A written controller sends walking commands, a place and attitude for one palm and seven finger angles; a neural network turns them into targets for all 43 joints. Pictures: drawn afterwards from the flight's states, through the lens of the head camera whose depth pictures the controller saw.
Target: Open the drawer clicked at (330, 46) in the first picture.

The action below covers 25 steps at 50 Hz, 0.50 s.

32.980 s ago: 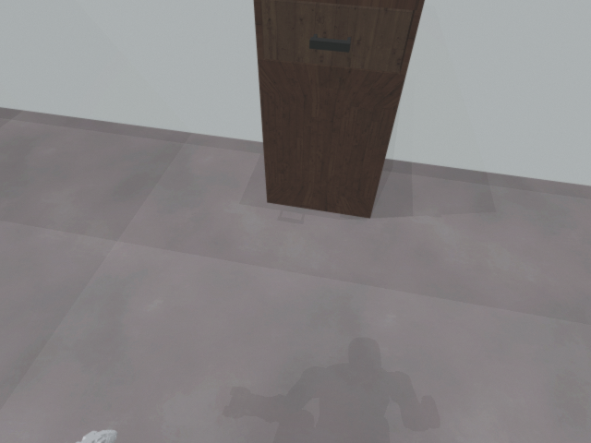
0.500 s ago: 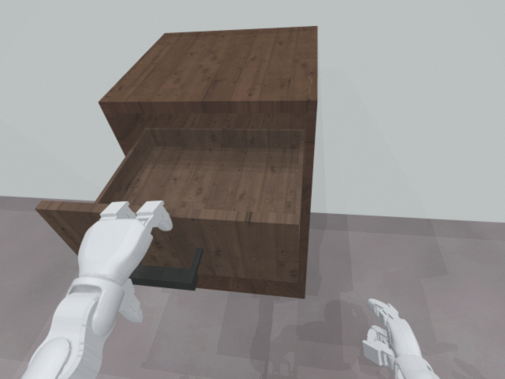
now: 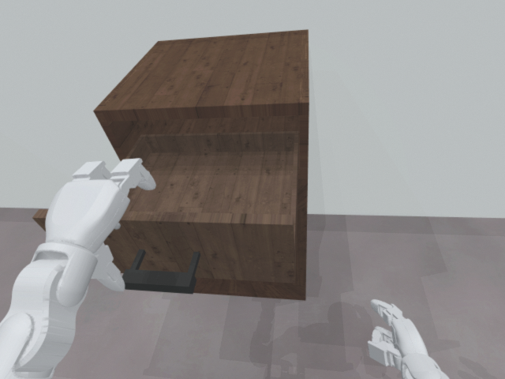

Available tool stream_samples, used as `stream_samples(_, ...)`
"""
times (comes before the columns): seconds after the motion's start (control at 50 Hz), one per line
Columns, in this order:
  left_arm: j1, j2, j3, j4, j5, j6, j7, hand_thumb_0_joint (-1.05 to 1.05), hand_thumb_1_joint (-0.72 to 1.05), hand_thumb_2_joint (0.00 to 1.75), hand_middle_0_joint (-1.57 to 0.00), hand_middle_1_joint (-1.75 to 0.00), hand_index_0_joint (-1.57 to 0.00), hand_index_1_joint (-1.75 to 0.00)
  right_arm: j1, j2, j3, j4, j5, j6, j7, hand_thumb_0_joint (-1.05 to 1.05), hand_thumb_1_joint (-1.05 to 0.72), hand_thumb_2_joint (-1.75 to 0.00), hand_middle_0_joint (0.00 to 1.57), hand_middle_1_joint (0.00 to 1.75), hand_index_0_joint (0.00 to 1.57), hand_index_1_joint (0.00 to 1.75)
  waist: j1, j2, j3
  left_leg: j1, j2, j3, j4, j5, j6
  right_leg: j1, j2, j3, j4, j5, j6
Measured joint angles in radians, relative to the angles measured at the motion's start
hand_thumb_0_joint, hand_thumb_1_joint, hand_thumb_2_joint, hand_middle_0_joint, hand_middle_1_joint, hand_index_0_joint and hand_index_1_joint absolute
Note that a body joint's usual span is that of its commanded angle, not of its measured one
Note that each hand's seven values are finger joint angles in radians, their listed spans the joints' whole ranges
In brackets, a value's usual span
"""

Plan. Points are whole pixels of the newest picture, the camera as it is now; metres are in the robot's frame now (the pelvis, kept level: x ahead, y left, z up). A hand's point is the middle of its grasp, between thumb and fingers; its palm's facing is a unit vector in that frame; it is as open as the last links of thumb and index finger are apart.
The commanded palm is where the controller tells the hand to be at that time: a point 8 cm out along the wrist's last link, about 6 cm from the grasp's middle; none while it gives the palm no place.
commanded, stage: lift the hand off the handle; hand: left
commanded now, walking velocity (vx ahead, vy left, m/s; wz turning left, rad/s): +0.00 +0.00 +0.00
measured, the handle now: (163, 268) +0.28 +0.22 +0.02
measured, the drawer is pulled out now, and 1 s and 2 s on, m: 0.30 0.30 0.30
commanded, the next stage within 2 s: draw the hand back to the body in 0.02 s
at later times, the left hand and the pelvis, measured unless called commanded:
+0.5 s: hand (96, 247) +0.22 +0.24 +0.16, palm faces +0.14 -0.06 -0.99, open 13.9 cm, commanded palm +0.18 +0.24 +0.22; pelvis +0.00 +0.00 +0.00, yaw +0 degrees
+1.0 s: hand (91, 235) +0.21 +0.22 +0.20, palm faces +0.44 -0.84 -0.32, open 13.0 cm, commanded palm +0.16 +0.26 +0.21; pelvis +0.00 +0.00 +0.00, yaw +0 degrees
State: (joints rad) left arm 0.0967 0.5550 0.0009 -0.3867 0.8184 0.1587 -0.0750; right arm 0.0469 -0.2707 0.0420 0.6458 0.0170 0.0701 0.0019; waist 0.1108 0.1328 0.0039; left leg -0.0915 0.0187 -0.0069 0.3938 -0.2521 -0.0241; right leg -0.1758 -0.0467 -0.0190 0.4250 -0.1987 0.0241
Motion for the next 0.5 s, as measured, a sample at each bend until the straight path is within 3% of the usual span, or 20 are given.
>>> stream_samples(0.12,-0.012,-0.008,-0.001,0.028,-0.001,0.027,-0.009,0.0,-0.5,0.3,-0.32,-1.2,-0.32,-1.2,0.001,-0.004,0.003,-0.002,0.008,0.005,0.004,0.02,-0.91,-0.9,0.2,0.3,0.2,0.3,0.001,0.001,0.005,-0.012,0.0,-0.001,0.004,0.004,-0.001,-0.012,0.0,-0.001,0.007,0.002,-0.001)
stream_samples(0.22,0.007,-0.01,-0.006,0.02,0.001,0.002,-0.01,0.0,-0.5,0.3,-0.32,-1.2,-0.32,-1.2,0.006,0.002,0.005,-0.002,0.003,-0.006,0.001,0.02,-0.91,-0.9,0.2,0.3,0.2,0.3,0.0,0.0,0.006,-0.016,0.002,-0.003,0.008,0.003,-0.002,-0.016,0.001,-0.002,0.01,0.001,-0.003)
stream_samples(0.32,0.05,0.008,0.02,-0.008,-0.014,-0.023,0.008,0.0,-0.5,0.3,-0.32,-1.2,-0.32,-1.2,0.01,0.008,0.006,-0.002,0.002,-0.011,0.002,0.02,-0.91,-0.9,0.2,0.3,0.2,0.3,0.0,0.001,0.004,-0.014,0.005,-0.002,0.014,-0.002,-0.005,-0.014,0.005,-0.002,0.015,-0.003,-0.005)
stream_samples(0.5,0.124,0.021,0.078,-0.036,-0.039,-0.014,0.008,0.0,-0.5,0.3,-0.32,-1.2,-0.32,-1.2,0.015,-0.003,0.001,-0.009,0.004,-0.016,-0.004,0.02,-0.91,-0.9,0.2,0.3,0.2,0.3,0.004,0.005,0.005,-0.021,0.006,-0.008,0.03,-0.008,-0.005,-0.015,0.005,-0.007,0.022,-0.006,-0.005)
